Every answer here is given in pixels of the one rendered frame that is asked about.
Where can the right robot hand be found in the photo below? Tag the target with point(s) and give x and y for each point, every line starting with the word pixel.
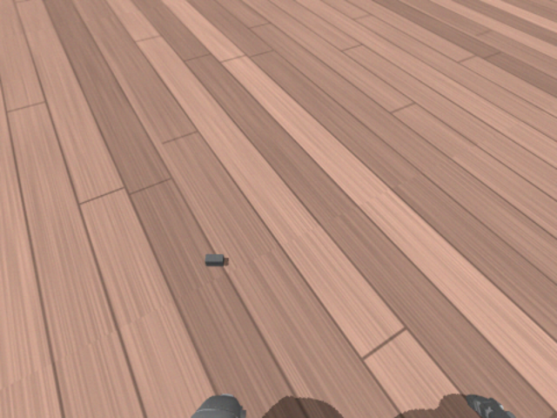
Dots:
pixel 487 408

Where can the small box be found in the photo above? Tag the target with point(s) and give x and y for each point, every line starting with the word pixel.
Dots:
pixel 214 259

